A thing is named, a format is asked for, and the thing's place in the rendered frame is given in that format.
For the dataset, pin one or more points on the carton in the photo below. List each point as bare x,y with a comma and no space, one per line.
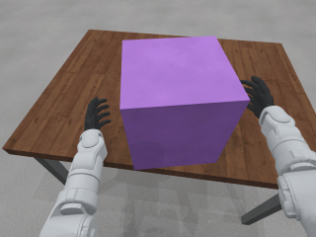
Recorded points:
180,100

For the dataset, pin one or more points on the table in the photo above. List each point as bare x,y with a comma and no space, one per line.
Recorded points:
51,130

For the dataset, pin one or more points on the robot right upper arm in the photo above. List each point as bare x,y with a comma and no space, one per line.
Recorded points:
297,197

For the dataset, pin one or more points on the left robot hand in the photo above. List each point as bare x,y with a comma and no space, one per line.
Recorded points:
92,118

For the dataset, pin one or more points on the right robot forearm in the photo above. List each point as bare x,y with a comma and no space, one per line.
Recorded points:
284,139

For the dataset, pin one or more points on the left robot forearm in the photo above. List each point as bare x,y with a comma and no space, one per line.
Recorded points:
79,195

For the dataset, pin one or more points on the robot left upper arm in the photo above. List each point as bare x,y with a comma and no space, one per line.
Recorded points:
72,225

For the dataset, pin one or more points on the right robot hand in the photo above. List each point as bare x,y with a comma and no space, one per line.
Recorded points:
262,97

